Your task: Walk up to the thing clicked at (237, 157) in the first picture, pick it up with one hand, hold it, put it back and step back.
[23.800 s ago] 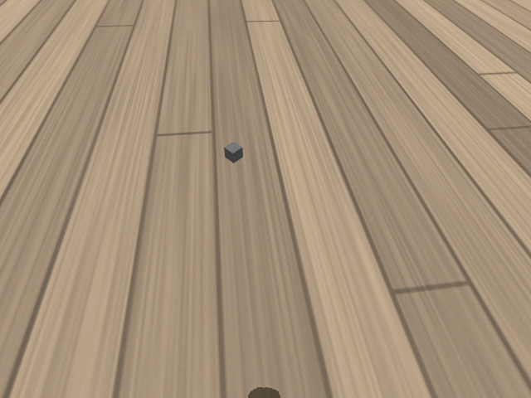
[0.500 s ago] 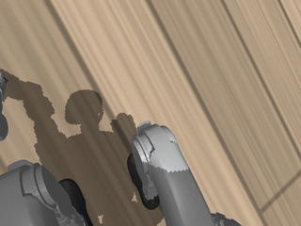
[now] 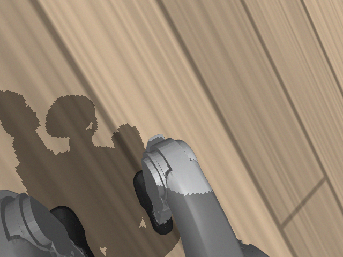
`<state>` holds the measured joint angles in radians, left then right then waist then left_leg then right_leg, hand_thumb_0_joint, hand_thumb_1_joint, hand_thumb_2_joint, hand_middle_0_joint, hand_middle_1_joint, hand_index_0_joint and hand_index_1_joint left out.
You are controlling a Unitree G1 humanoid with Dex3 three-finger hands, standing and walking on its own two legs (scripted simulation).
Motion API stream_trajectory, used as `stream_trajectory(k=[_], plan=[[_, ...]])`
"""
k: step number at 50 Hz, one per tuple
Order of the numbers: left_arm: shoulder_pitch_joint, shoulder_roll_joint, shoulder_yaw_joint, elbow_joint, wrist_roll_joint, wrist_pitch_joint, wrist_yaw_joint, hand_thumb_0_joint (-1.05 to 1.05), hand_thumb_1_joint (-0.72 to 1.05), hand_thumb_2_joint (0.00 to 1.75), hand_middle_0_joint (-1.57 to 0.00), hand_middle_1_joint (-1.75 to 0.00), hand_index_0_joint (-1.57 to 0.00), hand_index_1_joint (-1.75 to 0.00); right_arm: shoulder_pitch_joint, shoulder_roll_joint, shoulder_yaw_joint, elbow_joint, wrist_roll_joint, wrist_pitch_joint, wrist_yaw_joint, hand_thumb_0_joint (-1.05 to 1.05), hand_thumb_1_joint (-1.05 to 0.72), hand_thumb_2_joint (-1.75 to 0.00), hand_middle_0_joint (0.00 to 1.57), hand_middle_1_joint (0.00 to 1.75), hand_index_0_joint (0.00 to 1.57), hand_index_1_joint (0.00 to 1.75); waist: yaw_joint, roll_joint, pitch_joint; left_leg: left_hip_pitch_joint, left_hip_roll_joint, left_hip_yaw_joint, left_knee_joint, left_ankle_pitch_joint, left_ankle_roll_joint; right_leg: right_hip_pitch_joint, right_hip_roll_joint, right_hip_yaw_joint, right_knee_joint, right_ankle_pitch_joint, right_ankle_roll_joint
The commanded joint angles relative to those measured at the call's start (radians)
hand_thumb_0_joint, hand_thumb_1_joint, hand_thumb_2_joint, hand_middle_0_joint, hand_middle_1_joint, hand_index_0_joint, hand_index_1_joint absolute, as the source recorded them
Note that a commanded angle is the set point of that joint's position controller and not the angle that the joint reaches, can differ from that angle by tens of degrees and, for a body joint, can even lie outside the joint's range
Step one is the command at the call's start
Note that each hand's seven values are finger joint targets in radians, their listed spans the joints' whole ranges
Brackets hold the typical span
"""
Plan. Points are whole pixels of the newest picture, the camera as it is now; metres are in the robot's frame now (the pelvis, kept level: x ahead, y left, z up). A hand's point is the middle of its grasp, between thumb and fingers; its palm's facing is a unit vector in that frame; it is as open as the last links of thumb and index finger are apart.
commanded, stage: lower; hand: left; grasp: from above
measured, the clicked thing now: out of the picture +0.51 +0.28 -0.25
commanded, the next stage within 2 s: rest in 0.02 s
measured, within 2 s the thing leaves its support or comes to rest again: rests again in 0.50 s
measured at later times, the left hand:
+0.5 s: hand out of the picture +0.50 +0.26 -0.23, palm faces -0.18 -0.42 -0.89, open 9.6 cm
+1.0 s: hand out of the picture +0.50 +0.27 -0.24, palm faces -0.18 -0.40 -0.90, open 9.6 cm
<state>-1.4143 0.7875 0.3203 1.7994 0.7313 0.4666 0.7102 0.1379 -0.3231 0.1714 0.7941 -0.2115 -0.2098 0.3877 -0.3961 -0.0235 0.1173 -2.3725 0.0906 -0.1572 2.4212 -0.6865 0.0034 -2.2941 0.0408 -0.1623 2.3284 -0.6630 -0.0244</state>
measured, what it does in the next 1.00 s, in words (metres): stands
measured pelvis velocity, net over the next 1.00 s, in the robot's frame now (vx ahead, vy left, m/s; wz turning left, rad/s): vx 0.00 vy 0.00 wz -0.06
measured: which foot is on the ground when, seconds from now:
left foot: down 0.00-1.00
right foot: down 0.00-1.00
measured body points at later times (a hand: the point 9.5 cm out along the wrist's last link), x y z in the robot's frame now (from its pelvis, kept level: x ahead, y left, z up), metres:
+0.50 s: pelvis +0.00 +0.00 +0.00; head +0.32 +0.07 +0.31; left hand +0.51 +0.28 -0.18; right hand -0.03 -0.24 -0.07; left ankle +0.07 +0.13 -0.29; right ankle +0.10 -0.10 -0.29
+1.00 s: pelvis +0.00 +0.00 +0.00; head +0.32 +0.07 +0.30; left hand +0.51 +0.29 -0.19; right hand -0.03 -0.23 -0.06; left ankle +0.07 +0.13 -0.29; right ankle +0.10 -0.10 -0.29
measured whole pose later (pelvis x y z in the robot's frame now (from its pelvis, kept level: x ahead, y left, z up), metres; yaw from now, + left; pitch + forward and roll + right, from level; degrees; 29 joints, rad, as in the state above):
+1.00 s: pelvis +0.00 +0.00 +0.00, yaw -4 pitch +32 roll -13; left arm -1.43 0.96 0.22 1.81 0.66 0.41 0.76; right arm 0.13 -0.37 0.33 0.71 -0.23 -0.26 0.43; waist -0.48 -0.11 0.23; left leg -2.36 0.09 -0.23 2.45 -0.70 0.00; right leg -2.24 0.06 -0.22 2.31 -0.65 -0.01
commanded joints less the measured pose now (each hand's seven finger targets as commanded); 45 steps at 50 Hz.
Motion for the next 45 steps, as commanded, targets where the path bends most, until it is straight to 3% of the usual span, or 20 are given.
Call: stream_trajectory(k=[1,2,3,4,5,6,7,13,15,23,32,45], plan=[[-0.407,0.206,-0.038,-0.181,0.015,-0.028,0.059,0.0,0.59,0.56,-0.96,-0.69,-1.0,-0.65,0.282,-0.301,-0.046,0.049,-0.008,0.0,0.013,0.0,-0.92,-0.9,0.2,0.3,0.2,0.3,-0.075,0.432,-0.773,0.531,-0.015,0.036,-0.181,0.24,0.005,0.474,0.039,-0.042,-0.234,0.315,0.021],[-0.376,0.201,-0.045,-0.127,0.012,-0.022,0.065,0.0,0.6,0.56,-0.97,-0.69,-1.0,-0.65,0.264,-0.319,-0.048,0.042,-0.008,-0.002,0.015,0.0,-0.92,-0.9,0.2,0.3,0.2,0.3,-0.074,0.435,-0.774,0.529,-0.015,0.033,-0.179,0.225,0.006,0.47,0.044,-0.044,-0.233,0.309,0.021],[-0.41,0.217,-0.043,-0.173,0.011,-0.032,0.072,0.0,0.59,0.57,-0.96,-0.7,-1.0,-0.66,0.277,-0.305,-0.035,0.046,-0.009,-0.003,0.019,0.0,-0.92,-0.9,0.2,0.3,0.2,0.3,-0.082,0.432,-0.777,0.513,-0.015,0.034,-0.179,0.228,0.009,0.497,0.043,-0.04,-0.242,0.316,0.025],[-0.375,0.199,-0.051,-0.133,0.011,-0.025,0.073,0.0,0.58,0.56,-0.94,-0.71,-0.98,-0.67,0.273,-0.316,-0.039,0.039,-0.008,-0.001,0.024,0.0,-0.92,-0.9,0.2,0.3,0.2,0.3,-0.084,0.44,-0.76,0.522,-0.017,0.036,-0.177,0.227,0.006,0.492,0.042,-0.043,-0.238,0.319,0.022],[-0.405,0.221,-0.042,-0.171,0.005,-0.033,0.077,0.0,0.58,0.59,-0.95,-0.7,-0.98,-0.67,0.277,-0.307,-0.033,0.047,-0.007,0.0,0.027,0.0,-0.92,-0.9,0.2,0.3,0.2,0.3,-0.074,0.438,-0.775,0.513,-0.013,0.034,-0.177,0.233,0.006,0.502,0.045,-0.044,-0.24,0.321,0.022],[-0.369,0.22,-0.045,-0.109,0.005,-0.026,0.075,0.0,0.57,0.6,-0.95,-0.7,-0.98,-0.67,0.267,-0.324,-0.036,0.036,-0.005,-0.001,0.028,0.0,-0.92,-0.9,0.2,0.3,0.2,0.3,-0.077,0.439,-0.773,0.507,-0.016,0.037,-0.176,0.223,0.008,0.501,0.048,-0.042,-0.239,0.314,0.021],[-0.365,0.206,-0.052,-0.119,-0.003,-0.027,0.068,0.0,0.57,0.57,-0.94,-0.66,-0.97,-0.63,0.268,-0.31,-0.026,0.042,-0.011,-0.003,0.033,0.0,-0.92,-0.9,0.2,0.3,0.2,0.3,-0.089,0.429,-0.734,0.497,-0.017,0.029,-0.17,0.215,0.009,0.482,0.04,-0.048,-0.235,0.303,0.022],[-0.318,0.245,-0.063,-0.094,-0.012,-0.02,0.058,0.0,0.54,0.55,-0.91,-0.64,-0.94,-0.61,0.281,-0.323,0.005,0.008,0.001,0.0,0.043,0.0,-0.91,-0.9,0.2,0.3,0.2,0.3,-0.097,0.364,-0.74,0.448,-0.016,0.032,-0.149,0.273,0.02,0.59,0.056,-0.043,-0.242,0.402,0.038],[-0.323,0.267,-0.061,-0.091,-0.008,-0.022,0.067,0.0,0.52,0.55,-0.92,-0.61,-0.95,-0.59,0.278,-0.329,0.008,0.005,0.004,0.0,0.043,0.0,-0.91,-0.9,0.2,0.3,0.2,0.3,-0.091,0.373,-0.742,0.431,-0.016,0.03,-0.153,0.257,0.022,0.591,0.059,-0.041,-0.249,0.389,0.038],[-0.337,0.298,-0.068,-0.124,0.005,-0.041,0.09,0.0,0.52,0.44,-0.9,-0.56,-0.94,-0.52,0.253,-0.342,0.028,-0.009,-0.007,-0.004,0.047,0.0,-0.91,-0.9,0.2,0.3,0.2,0.3,-0.118,0.461,-0.678,0.51,-0.006,-0.003,-0.18,0.222,0.007,0.502,0.06,-0.072,-0.233,0.327,0.02],[-0.31,0.266,-0.106,-0.116,-0.027,-0.054,0.085,0.0,0.51,0.49,-0.89,-0.61,-0.93,-0.57,0.256,-0.348,0.048,-0.011,-0.014,-0.016,0.048,0.0,-0.91,-0.9,0.2,0.3,0.2,0.3,-0.155,0.436,-0.628,0.482,-0.01,-0.004,-0.162,0.22,0.01,0.525,0.061,-0.08,-0.245,0.335,0.027],[-0.293,0.274,-0.131,-0.077,-0.05,-0.059,0.077,0.0,0.43,0.44,-0.81,-0.6,-0.85,-0.56,0.247,-0.377,0.082,-0.023,-0.017,-0.036,0.047,0.0,-0.91,-0.9,0.2,0.3,0.2,0.3,-0.173,0.433,-0.574,0.496,-0.006,-0.037,-0.182,0.218,0.001,0.498,0.069,-0.101,-0.236,0.329,0.022]])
